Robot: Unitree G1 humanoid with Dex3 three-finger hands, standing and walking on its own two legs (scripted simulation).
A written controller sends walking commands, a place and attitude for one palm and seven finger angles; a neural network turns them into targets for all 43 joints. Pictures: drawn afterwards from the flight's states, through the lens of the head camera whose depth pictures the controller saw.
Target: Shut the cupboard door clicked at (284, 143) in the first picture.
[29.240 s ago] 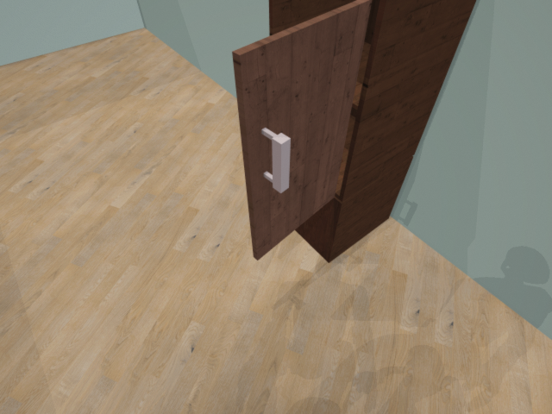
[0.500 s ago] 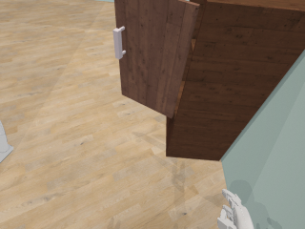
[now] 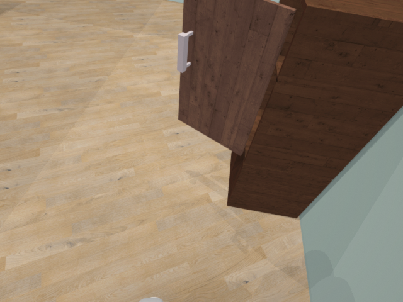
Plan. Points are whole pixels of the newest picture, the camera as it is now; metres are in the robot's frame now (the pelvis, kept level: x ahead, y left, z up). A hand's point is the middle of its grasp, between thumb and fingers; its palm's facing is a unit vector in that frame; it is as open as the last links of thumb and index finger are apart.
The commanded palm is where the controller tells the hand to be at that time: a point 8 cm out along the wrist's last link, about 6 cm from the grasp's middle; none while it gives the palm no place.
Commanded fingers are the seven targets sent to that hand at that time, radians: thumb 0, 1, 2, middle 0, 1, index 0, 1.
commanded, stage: let the arm hang, fingers relaxed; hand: left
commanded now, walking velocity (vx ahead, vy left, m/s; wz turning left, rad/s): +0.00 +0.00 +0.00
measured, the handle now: (186, 51) +0.89 +0.11 +0.03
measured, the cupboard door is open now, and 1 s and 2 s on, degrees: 63 63 63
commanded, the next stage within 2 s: look to check the result in 0.70 s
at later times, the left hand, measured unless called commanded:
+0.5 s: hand out of the picture -0.03 +0.18 -0.17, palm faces -0.01 -0.98 -0.19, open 7.4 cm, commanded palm none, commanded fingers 0.00 0.90 0.90 -0.20 -0.30 -0.20 -0.30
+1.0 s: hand out of the picture -0.03 +0.16 -0.17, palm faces +0.02 -0.98 -0.18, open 7.4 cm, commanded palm none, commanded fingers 0.00 0.90 0.90 -0.20 -0.30 -0.20 -0.30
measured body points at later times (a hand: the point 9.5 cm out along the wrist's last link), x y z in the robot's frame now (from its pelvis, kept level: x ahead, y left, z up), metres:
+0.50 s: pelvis +0.00 +0.00 +0.01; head -0.01 +0.01 +0.46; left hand -0.03 +0.23 -0.15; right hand -0.02 -0.21 -0.15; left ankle +0.08 +0.11 -0.73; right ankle -0.05 -0.11 -0.73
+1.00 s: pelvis +0.02 +0.00 +0.01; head +0.02 +0.00 +0.46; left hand -0.03 +0.21 -0.15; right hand -0.01 -0.21 -0.15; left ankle +0.08 +0.11 -0.73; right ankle -0.05 -0.11 -0.73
